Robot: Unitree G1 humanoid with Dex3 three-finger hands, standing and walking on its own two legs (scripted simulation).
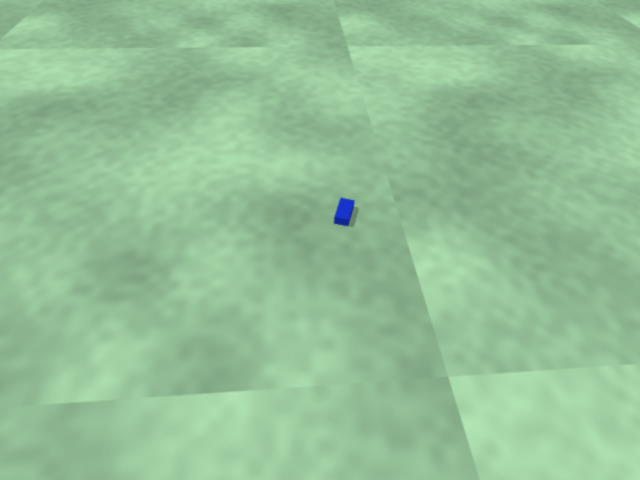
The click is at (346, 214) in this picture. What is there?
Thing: flat box
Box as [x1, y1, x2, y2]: [334, 198, 353, 225]
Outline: 340,198 334,217 334,223 347,225 353,207 353,200
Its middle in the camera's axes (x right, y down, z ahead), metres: +0.12 -0.13 +1.77
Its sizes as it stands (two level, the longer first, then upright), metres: 0.128 0.064 0.042
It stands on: the floor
